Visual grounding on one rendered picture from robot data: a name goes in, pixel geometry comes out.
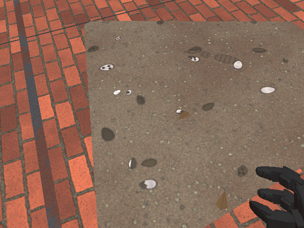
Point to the right robot hand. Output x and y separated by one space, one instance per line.
293 203

